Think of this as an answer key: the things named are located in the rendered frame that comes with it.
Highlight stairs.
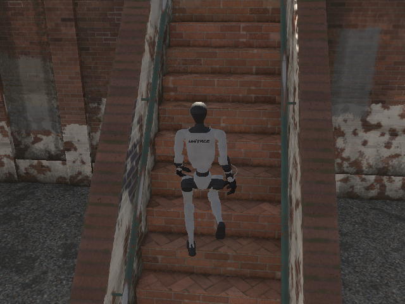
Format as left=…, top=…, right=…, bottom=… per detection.
left=136, top=0, right=281, bottom=304

